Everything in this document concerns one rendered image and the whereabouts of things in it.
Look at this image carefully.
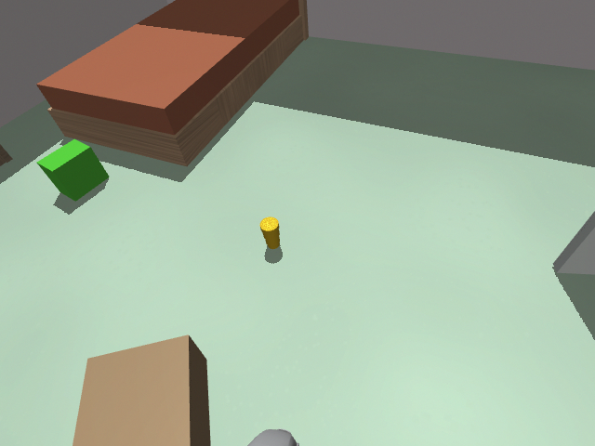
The bed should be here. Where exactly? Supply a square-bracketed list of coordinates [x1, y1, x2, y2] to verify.
[36, 0, 309, 166]

